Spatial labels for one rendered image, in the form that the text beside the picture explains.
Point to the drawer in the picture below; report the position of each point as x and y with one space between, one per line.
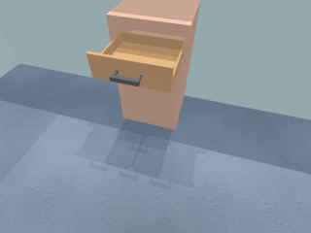
157 59

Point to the cabinet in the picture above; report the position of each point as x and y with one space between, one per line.
172 19

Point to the handle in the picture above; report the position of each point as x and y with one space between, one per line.
125 80

